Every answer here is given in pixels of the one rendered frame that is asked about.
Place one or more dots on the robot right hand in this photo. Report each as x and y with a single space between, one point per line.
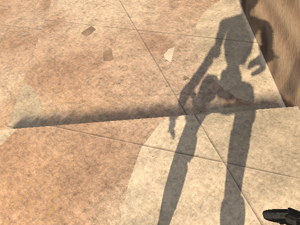
282 216

